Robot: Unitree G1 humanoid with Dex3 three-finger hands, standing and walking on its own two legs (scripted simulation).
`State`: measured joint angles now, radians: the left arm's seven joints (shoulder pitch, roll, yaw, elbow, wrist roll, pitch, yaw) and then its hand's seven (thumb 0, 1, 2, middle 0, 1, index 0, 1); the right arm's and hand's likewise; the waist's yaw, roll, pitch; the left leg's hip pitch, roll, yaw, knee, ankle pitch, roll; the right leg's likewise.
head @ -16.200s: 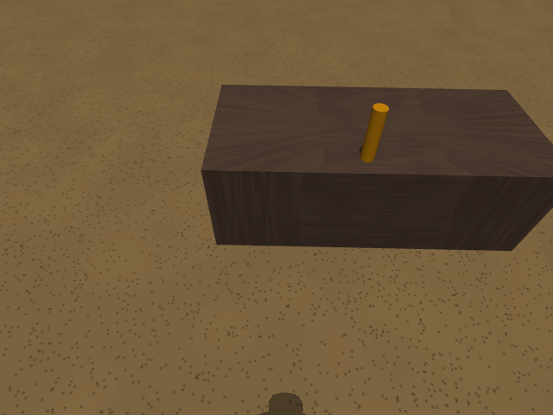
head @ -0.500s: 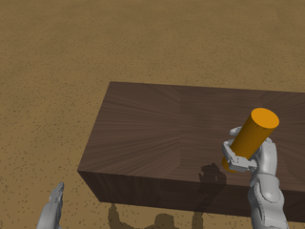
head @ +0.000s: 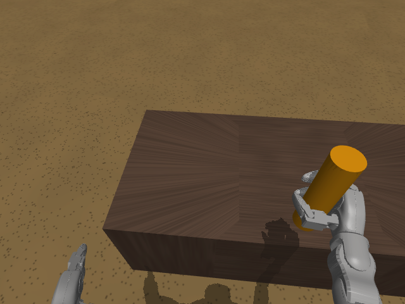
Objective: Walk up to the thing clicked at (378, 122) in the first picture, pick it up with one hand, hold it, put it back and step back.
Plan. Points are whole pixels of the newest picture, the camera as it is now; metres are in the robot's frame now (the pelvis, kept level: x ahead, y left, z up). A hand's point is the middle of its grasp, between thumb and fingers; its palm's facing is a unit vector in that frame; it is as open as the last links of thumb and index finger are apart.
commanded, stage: hold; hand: right
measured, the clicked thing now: (322, 194) +0.33 -0.18 +0.08
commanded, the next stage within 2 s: crouch in 1.78 s
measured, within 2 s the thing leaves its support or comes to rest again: neither
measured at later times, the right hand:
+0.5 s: hand (314, 202) +0.33 -0.17 +0.06, palm faces +0.16 +0.99 +0.00, open 6.9 cm
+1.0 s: hand (310, 201) +0.33 -0.17 +0.05, palm faces +0.15 +0.99 +0.01, open 6.9 cm
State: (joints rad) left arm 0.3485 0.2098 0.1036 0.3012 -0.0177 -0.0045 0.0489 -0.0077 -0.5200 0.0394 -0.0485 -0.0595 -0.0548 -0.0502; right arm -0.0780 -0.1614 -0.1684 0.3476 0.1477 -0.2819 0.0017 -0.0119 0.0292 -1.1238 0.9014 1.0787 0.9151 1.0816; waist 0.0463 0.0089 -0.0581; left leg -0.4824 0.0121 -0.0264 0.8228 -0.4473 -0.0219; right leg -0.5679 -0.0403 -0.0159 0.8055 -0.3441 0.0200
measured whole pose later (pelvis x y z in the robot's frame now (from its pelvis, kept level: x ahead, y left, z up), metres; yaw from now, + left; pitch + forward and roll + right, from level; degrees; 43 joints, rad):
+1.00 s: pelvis +0.00 +0.00 +0.00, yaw +0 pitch +6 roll +0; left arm 0.33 0.21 0.09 0.34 -0.01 -0.03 0.05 -0.01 -0.53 0.04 -0.05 -0.06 -0.06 -0.05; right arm -0.11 -0.16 -0.18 0.43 0.15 -0.32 0.01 -0.01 0.03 -1.12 0.90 1.08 0.91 1.08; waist 0.05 0.01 -0.05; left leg -0.48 0.01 -0.03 0.81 -0.44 -0.02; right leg -0.57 -0.04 -0.02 0.79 -0.33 0.02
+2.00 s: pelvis -0.01 +0.00 +0.00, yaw +0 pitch +6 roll +0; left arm 0.35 0.20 0.08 0.31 -0.01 -0.03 0.04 -0.01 -0.52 0.04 -0.05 -0.06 -0.06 -0.05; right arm -0.12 -0.17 -0.20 0.48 0.15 -0.35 0.01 -0.01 0.03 -1.12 0.90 1.08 0.91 1.09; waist 0.05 0.01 -0.05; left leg -0.49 0.01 -0.03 0.82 -0.44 -0.02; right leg -0.57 -0.04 -0.02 0.80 -0.33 0.02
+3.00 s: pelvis -0.02 -0.01 -0.08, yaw +2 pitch +23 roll +4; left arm 0.41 0.24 0.09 -0.08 0.08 0.00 -0.04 -0.01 -0.51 0.04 -0.05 -0.06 -0.06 -0.05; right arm -0.52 -0.37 -0.46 1.00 0.05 -0.59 0.05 -0.01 0.03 -1.12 0.90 1.08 0.91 1.08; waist 0.22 0.02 -0.15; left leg -1.07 -0.03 0.01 1.25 -0.58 -0.03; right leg -1.20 -0.08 0.05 1.29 -0.49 0.02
